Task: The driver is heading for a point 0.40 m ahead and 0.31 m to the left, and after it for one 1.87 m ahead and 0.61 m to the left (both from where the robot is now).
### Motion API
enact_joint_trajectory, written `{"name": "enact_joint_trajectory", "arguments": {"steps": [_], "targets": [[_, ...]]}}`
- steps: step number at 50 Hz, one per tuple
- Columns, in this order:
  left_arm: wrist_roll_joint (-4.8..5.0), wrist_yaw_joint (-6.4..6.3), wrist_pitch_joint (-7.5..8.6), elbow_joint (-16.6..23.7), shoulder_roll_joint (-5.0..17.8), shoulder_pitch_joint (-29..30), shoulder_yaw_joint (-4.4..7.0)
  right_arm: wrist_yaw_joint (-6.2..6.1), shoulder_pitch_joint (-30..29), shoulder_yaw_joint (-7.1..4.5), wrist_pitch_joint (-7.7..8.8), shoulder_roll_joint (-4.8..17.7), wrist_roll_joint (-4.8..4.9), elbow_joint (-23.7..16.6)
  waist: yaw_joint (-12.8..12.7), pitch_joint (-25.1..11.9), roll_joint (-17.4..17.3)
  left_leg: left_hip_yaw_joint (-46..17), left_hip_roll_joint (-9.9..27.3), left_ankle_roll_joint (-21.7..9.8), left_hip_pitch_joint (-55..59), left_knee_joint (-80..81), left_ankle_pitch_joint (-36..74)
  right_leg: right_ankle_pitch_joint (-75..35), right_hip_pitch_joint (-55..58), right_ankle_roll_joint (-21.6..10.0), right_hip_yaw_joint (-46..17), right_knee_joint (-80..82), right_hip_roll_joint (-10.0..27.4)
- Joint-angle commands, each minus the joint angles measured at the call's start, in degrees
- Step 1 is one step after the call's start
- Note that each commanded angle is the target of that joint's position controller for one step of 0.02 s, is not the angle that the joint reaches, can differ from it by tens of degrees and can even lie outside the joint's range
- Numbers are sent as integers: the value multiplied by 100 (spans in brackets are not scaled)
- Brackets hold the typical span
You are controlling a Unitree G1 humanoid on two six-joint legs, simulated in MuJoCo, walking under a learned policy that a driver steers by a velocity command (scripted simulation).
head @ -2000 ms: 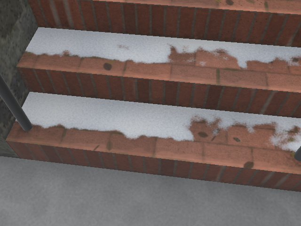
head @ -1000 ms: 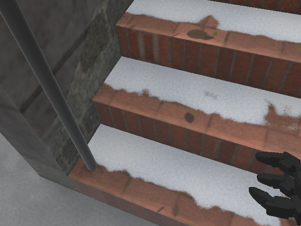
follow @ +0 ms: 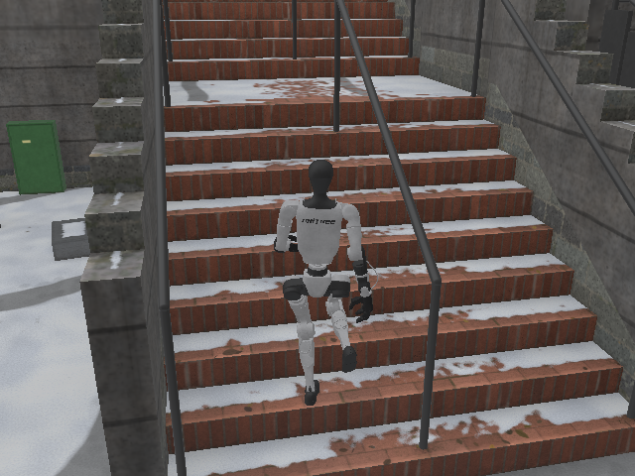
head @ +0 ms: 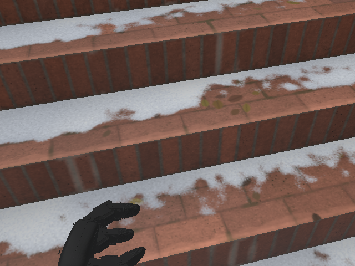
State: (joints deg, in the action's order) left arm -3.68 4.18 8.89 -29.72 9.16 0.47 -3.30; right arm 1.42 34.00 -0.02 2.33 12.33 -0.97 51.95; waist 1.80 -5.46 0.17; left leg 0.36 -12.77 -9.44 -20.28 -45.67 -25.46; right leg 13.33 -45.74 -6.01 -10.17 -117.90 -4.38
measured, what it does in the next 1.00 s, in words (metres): climbs, turning left: right foot 0.17 m higher, then left foot 0.17 m higher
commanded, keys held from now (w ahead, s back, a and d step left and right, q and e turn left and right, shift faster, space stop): w+q+shift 0.60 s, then q+shift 0.18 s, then e+shift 0.22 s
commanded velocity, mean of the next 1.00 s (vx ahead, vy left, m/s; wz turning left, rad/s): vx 0.79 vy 0.00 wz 0.76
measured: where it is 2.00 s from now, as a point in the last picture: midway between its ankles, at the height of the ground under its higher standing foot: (73, 134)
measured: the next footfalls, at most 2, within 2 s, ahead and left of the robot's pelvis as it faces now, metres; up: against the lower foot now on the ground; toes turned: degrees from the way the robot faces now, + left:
right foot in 0.18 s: +0.36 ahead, -0.15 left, +0.17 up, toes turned +7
left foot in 0.58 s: +0.57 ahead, +0.20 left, +0.34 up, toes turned +33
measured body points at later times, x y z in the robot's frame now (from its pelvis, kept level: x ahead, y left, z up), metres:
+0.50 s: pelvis +0.38 +0.01 +0.21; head +0.39 +0.04 +0.66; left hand +0.19 +0.22 +0.06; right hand +0.74 +0.01 +0.25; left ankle +0.47 +0.18 -0.26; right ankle +0.32 -0.16 -0.52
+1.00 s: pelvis +0.69 +0.20 +0.44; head +0.68 +0.21 +0.89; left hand +0.76 +0.49 +0.42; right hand +0.88 +0.03 +0.31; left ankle +0.57 +0.17 -0.30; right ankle +0.84 +0.24 -0.19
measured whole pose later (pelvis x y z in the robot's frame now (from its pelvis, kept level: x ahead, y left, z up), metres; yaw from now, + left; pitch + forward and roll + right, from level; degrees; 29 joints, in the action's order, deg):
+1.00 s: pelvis +0.69 +0.20 +0.44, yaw +49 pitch +1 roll -2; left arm -0.7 -0.6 6.4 -29.0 4.1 1.7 -7.8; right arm -2.5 23.5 0.4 -0.7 11.9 -1.0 50.8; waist -1.1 -1.2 0.3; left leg -5.9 -4.0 -7.2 -5.8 -26.9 8.3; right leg 22.7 -46.4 -6.2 5.6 -65.6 -3.6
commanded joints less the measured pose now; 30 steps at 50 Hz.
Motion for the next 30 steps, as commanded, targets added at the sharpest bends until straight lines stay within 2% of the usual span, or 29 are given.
{"name": "enact_joint_trajectory", "arguments": {"steps": [1, 2, 3, 4, 5, 6, 7, 8, 9, 10, 11, 12, 13, 14, 15, 16, 17, 18, 19, 20, 22, 23, 24, 25, 26, 27, 28, 29, 30], "targets": [[-61, 36, 36, 409, -459, -458, -382, 22, -1137, 137, 170, -255, 113, -647, -879, 1415, 950, -2657, 1024, -502, -656, 2600, 476, 262, -2205, 169, 825, -224, 397], [-117, -42, 70, 757, -454, 282, -441, -11, -1228, 142, 197, -176, 204, -661, -777, 1615, 854, -2472, 900, -431, -1491, 2944, 860, 355, -1784, 280, 1245, 746, 488], [-199, -121, 88, 1111, -674, 1013, -580, -101, -802, 100, 217, 36, 185, -503, -487, 1459, 237, -2755, 1075, -615, -1618, 3271, 1556, 483, -1701, 429, 1557, 425, 433], [-160, -204, 116, 1338, -753, 1330, -649, -132, -493, 81, 188, 152, 185, -374, -331, 1380, -21, -2923, 1215, -576, -1251, 3244, 1727, 699, -2088, 482, 1546, 499, 620], [-89, -235, 169, 1681, -638, 1865, -697, -163, -168, 25, 129, 293, 410, -280, -127, 1171, 60, -2803, 1245, -535, -1171, 3457, 1457, 1007, -1686, 494, 1440, 2014, 840], [-92, -254, 181, 1735, -492, 2032, -731, -245, -149, -49, 45, 427, 420, -319, -22, 709, 201, -2214, 1235, -602, -1836, 3941, 2627, 792, 473, 554, 2199, 4028, 767], [68, -410, 251, 1919, -532, 1874, -634, -373, 435, -39, 165, 322, 507, -137, -179, -207, -214, -2308, 1167, -397, -2594, 3518, 5483, 1469, 3371, 569, 2323, 4888, 326], [132, -595, 222, 1701, -94, 521, -232, -309, 340, -123, 380, 809, 348, 25, -1138, -1730, -798, -2169, 1181, -384, -1983, 2157, 9891, 1233, 5381, 449, 2071, 5008, 13], [288, -731, 83, 925, 1346, -2128, 479, -218, -1233, -462, 556, 1910, 166, -453, -2562, -2754, -1524, -2602, 1336, -37, -1234, -54, 11269, 2306, 6197, -142, -76, 5956, 703], [262, -748, -7, 90, 2381, -3667, 833, -187, -1897, -456, 673, 1374, 108, -1096, -2407, -3775, 1005, -2104, 697, 180, -1803, -2502, 7100, 3320, 7161, -709, -3184, 7770, 2248], [346, -917, -105, -70, 2302, -3007, 795, -28, -1714, -306, 694, 721, -29, -1335, -1714, -3504, 2798, -1695, 469, 390, -2963, -5278, 2395, 3768, 6916, -1165, -6226, 10020, 3275], [609, -1029, -236, -264, 1503, -2322, 651, 78, -2166, -280, 557, 585, -65, -1515, -1472, -1664, 1986, -1139, 813, 426, -3955, -6889, 1862, 4254, 5606, -1156, -5755, 10080, 3344], [582, -1018, -360, -729, 936, -2138, 499, 171, -2897, -120, 357, 67, -33, -2044, -1196, -229, 1085, -737, 924, 370, -4807, -8248, 1481, 3829, 4493, -999, -4466, 9928, 3270], [397, -820, -399, -1134, -5, -1903, 258, 245, -3031, 108, 166, -495, -105, -2356, -606, 361, 319, -582, 1143, 145, -5180, -8926, 1108, 3121, 3734, -635, -2994, 9556, 3011], [287, -707, -445, -1624, -589, -1777, 163, 294, -3025, 222, 0, -780, -44, -2520, -151, 829, 2, -636, 1419, 22, -5162, -8923, 843, 2181, 3060, -125, -1482, 9362, 2727], [257, -623, -459, -1954, -824, -1687, 132, 304, -2564, 310, -117, -983, 137, -2472, 194, 1095, -65, -775, 1559, -36, -5120, -9005, 995, 1148, 2523, 145, -446, 9480, 2590], [244, -571, -469, -2070, -723, -1492, 186, 267, -2258, 398, -163, -1081, 267, -2459, 463, 1258, -47, -931, 1727, 3, -5094, -8343, 1079, 462, 2254, 355, 435, 9673, 2487], [148, -504, -452, -2059, -467, -959, 218, 217, -2211, 396, -207, -917, 422, -2560, 793, 1415, 145, -863, 1761, 55, -4421, -7196, 1255, 183, 1389, 507, 1423, 10045, 2131], [124, -511, -445, -2079, -188, -625, 254, 114, -2580, 363, -304, -706, 356, -2656, 892, 1647, 76, -462, 1618, 196, -4000, -6420, 1778, 40, 778, 513, 2267, 10251, 1697], [31, -567, -406, -2150, 188, -666, 275, 15, -2846, 335, -379, -646, 255, -2685, 738, 1557, 324, 73, 1419, 309, -4079, -7078, 1910, -328, 992, 282, 2362, 10420, 1768], [172, -688, -377, -2362, 675, -1512, 350, -6, -3065, 351, -472, -548, 161, -2908, 460, 1325, 266, -116, 1585, 381, -5699, -7790, 1388, -781, 2865, 151, 2262, 10429, 1987], [248, -681, -460, -2387, 864, -1658, 387, 28, -3590, 436, -465, -497, 204, -3273, 507, 1327, 105, 40, 1797, 362, -5862, -6598, 1106, -680, 3129, 284, 2493, 10755, 1795], [251, -738, -485, -2406, 974, -1965, 366, 63, -4193, 466, -413, -235, 114, -3515, 311, 1130, -86, 330, 1932, 376, -5263, -5473, 1094, -836, 3356, 202, 2580, 11207, 1766], [253, -810, -476, -2187, 1714, -1776, 480, 179, -4227, 541, -337, -173, 199, -3628, 540, 582, -21, 893, 1752, 306, -2667, -3642, 919, -2154, 2405, 21, 2966, 11822, 1683], [294, -890, -319, -2259, 1810, -2599, 487, 248, -4318, 331, -273, 264, 286, -3465, 259, 38, 38, 1647, 936, 374, -642, -3351, 784, -5603, 2170, -291, 2799, 11239, 1745], [260, -856, -274, -2133, 2473, -2440, 599, 234, -3412, 12, -267, 686, 281, -3293, 923, -807, 916, 1743, 663, 324, 359, -3710, 40, -9660, 2939, -476, 2654, 10292, 2195], [299, -848, -392, -1804, 3057, -1881, 814, 220, -2101, -336, -200, 1250, 215, -2915, 1554, -1491, 1340, 1428, 346, 160, 564, -2680, -554, -11124, 4235, -507, 2501, 8860, 2177], [402, -864, -506, -1520, 2854, -1664, 830, 265, -1226, -542, -246, 1718, 224, -2482, 1655, -1888, 1066, 524, 334, -93, 1522, -888, -579, -9544, 4282, -332, 2228, 7059, 2073], [274, -781, -310, -1094, 1733, -1621, 585, 201, -1022, -719, -375, 2273, 286, -2139, 897, -1471, -930, -2594, 1164, -849, 2540, 691, -616, -2786, 1929, 88, 1748, 4693, 1063]]}}
Velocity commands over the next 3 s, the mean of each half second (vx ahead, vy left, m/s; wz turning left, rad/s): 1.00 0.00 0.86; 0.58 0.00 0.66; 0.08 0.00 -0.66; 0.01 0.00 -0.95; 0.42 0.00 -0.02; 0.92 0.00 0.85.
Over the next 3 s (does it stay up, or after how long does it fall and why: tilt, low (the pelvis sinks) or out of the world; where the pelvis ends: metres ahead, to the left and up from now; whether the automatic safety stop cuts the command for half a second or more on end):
stays up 1.20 0.44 0.75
